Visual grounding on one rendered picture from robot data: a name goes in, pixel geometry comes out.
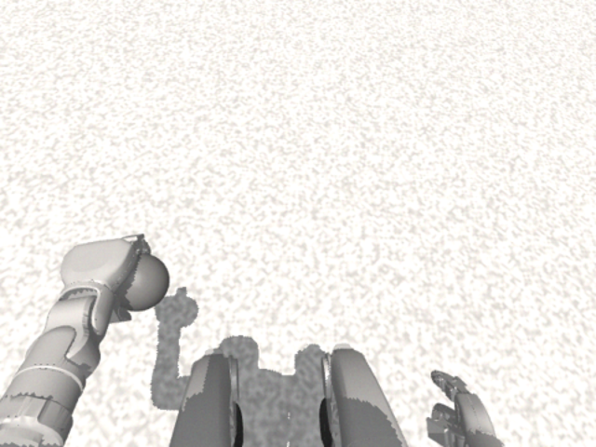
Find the left robot hand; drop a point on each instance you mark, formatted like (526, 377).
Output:
(108, 262)

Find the left robot arm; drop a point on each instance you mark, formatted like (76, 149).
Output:
(36, 410)

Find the right robot hand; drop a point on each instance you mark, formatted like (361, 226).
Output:
(449, 427)

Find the ball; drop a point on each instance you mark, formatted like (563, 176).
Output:
(146, 285)

